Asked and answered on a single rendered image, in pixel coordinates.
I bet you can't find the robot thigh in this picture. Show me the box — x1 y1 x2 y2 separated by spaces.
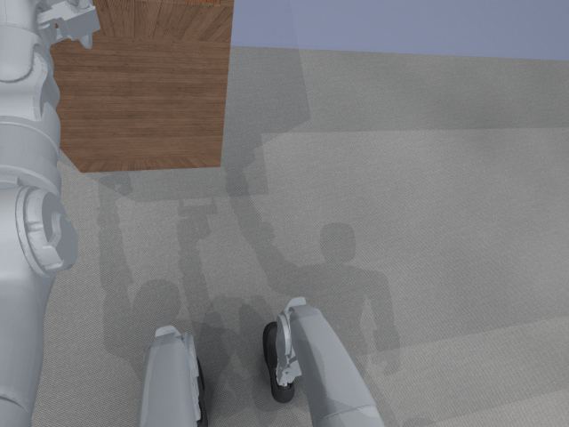
136 332 199 427
276 304 385 427

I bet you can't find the robot left thigh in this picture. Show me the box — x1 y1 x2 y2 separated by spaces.
136 332 199 427

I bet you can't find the robot left forearm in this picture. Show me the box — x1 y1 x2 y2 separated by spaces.
0 26 61 200

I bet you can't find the cabinet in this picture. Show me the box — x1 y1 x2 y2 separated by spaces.
50 0 234 173

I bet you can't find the robot left hand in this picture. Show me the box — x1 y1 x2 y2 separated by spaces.
0 0 100 51

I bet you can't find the left robot upper arm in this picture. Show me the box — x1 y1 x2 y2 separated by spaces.
0 185 78 427

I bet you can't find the robot right thigh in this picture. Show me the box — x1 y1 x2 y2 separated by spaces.
276 304 385 427

